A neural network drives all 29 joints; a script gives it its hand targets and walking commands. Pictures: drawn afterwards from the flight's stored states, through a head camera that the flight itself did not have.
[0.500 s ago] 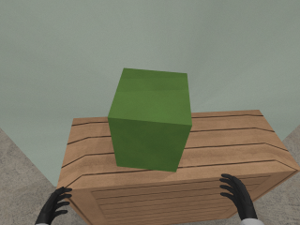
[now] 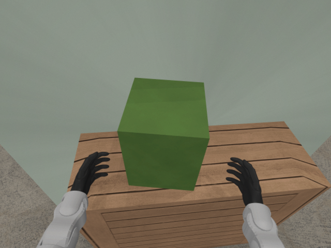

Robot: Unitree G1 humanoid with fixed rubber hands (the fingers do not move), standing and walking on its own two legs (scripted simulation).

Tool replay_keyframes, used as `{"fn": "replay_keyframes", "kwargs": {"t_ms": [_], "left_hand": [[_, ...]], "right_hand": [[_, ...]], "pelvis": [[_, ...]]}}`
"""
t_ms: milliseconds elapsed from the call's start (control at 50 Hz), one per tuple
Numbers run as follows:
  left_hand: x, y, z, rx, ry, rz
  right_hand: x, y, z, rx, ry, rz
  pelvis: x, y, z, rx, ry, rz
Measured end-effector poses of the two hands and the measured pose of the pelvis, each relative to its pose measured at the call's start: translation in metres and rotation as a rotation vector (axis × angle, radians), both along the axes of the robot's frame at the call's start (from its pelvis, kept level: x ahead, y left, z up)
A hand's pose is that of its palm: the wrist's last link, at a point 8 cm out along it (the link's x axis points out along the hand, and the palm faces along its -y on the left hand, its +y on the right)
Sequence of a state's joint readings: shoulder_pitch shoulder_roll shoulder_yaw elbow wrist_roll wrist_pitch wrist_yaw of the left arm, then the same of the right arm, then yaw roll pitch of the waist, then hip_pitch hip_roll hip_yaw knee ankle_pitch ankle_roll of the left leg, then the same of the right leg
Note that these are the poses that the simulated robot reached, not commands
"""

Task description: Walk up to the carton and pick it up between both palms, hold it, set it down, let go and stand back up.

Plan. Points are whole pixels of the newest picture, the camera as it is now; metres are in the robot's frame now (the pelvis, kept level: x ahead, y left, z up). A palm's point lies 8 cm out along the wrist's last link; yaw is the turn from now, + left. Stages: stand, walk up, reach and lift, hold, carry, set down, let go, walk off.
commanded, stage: reach and lift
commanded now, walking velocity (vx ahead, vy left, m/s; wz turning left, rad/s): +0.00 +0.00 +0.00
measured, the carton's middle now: (164, 135) +0.43 +0.03 +0.03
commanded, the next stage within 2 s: none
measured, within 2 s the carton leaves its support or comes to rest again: neither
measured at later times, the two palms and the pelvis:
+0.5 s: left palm (83, 149) +0.32 +0.22 +0.09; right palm (239, 152) +0.32 -0.15 +0.10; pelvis +0.00 +0.00 +0.00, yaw +0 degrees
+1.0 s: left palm (89, 117) +0.38 +0.22 +0.13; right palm (229, 116) +0.40 -0.13 +0.14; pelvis +0.00 +0.00 +0.00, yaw +0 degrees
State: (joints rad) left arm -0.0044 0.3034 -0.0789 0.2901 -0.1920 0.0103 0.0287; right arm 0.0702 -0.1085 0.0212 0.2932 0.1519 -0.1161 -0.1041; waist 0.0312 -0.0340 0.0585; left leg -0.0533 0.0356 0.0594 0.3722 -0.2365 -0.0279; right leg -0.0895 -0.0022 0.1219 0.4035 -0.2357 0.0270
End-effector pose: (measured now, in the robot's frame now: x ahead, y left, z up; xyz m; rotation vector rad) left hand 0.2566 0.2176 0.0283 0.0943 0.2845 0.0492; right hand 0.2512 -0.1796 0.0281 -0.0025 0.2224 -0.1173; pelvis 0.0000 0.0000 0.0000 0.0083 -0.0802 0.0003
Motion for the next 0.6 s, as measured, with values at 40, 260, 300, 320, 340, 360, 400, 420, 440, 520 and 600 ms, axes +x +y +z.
{"fn": "replay_keyframes", "kwargs": {"t_ms": [40, 260, 300, 320, 340, 360, 400, 420, 440, 520, 600], "left_hand": [[0.007, -0.005, 0.003, -0.016, 0.020, -0.009], [0.014, 0.009, 0.021, -0.048, 0.054, 0.055], [0.020, 0.008, 0.027, -0.049, 0.046, 0.049], [0.023, 0.007, 0.031, -0.049, 0.039, 0.045], [0.027, 0.006, 0.036, -0.049, 0.031, 0.040], [0.032, 0.004, 0.040, -0.049, 0.023, 0.035], [0.040, 0.003, 0.048, -0.050, 0.012, 0.029], [0.045, 0.002, 0.051, -0.051, 0.010, 0.028], [0.049, 0.002, 0.054, -0.053, 0.012, 0.029], [0.063, 0.004, 0.060, -0.063, 0.028, 0.039], [0.075, 0.005, 0.066, -0.073, 0.031, 0.047]], "right_hand": [[0.005, 0.002, 0.008, 0.017, -0.021, -0.009], [0.034, 0.020, 0.033, 0.033, -0.042, 0.024], [0.039, 0.022, 0.038, 0.032, -0.049, 0.031], [0.042, 0.023, 0.041, 0.032, -0.053, 0.034], [0.045, 0.025, 0.044, 0.032, -0.058, 0.037], [0.048, 0.026, 0.047, 0.031, -0.063, 0.040], [0.055, 0.028, 0.054, 0.031, -0.073, 0.043], [0.058, 0.028, 0.057, 0.032, -0.079, 0.043], [0.061, 0.029, 0.060, 0.034, -0.084, 0.044], [0.075, 0.033, 0.073, 0.041, -0.100, 0.047], [0.088, 0.036, 0.079, 0.046, -0.094, 0.054]], "pelvis": [[0.001, 0.000, 0.000, 0.000, 0.001, 0.000], [-0.001, 0.000, 0.000, 0.000, -0.001, 0.000], [-0.001, 0.000, 0.000, 0.000, -0.002, 0.000], [-0.001, 0.000, 0.000, 0.000, -0.002, 0.000], [-0.002, 0.000, 0.000, 0.000, -0.002, 0.000], [-0.002, 0.000, 0.000, 0.000, -0.003, 0.000], [-0.003, 0.000, 0.000, 0.000, -0.004, 0.000], [-0.003, 0.000, 0.000, 0.000, -0.004, 0.000], [-0.004, 0.000, 0.000, 0.000, -0.005, 0.000], [-0.004, 0.000, 0.000, 0.000, -0.006, 0.000], [-0.004, 0.000, 0.000, 0.000, -0.005, 0.000]]}}
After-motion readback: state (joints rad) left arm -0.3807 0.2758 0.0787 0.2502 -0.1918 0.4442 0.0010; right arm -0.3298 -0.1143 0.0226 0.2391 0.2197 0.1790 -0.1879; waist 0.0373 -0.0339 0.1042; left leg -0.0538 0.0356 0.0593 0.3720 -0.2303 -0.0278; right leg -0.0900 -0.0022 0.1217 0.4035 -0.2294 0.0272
